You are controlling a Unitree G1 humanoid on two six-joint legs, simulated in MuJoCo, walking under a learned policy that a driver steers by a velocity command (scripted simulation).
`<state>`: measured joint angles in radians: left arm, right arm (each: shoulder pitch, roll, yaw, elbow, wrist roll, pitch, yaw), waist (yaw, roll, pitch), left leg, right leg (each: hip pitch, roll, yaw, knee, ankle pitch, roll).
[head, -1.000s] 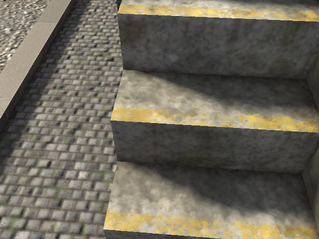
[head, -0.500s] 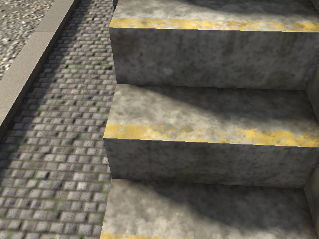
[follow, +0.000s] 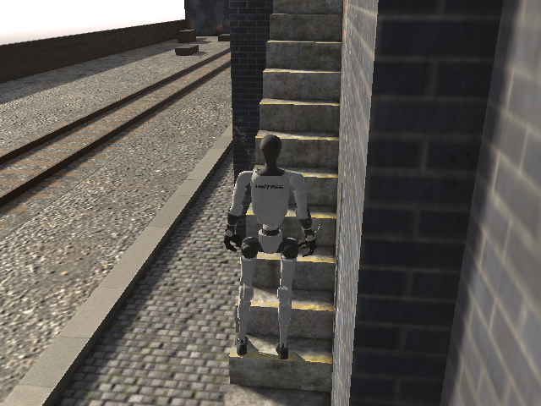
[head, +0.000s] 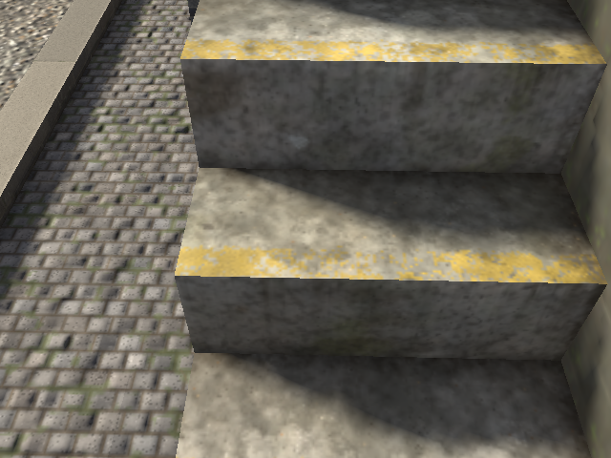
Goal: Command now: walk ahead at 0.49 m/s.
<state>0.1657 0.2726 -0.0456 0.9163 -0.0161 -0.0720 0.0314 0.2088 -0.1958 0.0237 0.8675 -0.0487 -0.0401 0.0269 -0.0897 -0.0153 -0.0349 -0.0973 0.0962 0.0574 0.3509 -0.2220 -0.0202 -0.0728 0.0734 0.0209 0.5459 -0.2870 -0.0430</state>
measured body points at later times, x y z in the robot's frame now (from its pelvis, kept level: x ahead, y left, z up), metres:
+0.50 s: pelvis -0.03 +0.01 +0.00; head -0.04 +0.01 +0.45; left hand +0.07 +0.25 -0.14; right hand +0.07 -0.22 -0.13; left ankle -0.06 +0.18 -0.75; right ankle -0.14 -0.07 -0.75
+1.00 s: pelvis -0.04 +0.01 +0.00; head -0.05 +0.00 +0.45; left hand +0.07 +0.25 -0.13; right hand +0.06 -0.22 -0.13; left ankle -0.06 +0.18 -0.75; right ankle -0.14 -0.07 -0.75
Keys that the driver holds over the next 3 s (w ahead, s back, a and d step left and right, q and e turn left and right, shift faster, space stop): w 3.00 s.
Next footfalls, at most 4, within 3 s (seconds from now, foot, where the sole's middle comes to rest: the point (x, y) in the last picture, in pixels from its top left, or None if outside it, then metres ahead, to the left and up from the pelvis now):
none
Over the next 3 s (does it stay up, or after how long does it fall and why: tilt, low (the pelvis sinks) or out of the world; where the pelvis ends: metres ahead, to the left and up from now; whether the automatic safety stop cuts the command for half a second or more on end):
stays up -0.03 0.01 0.00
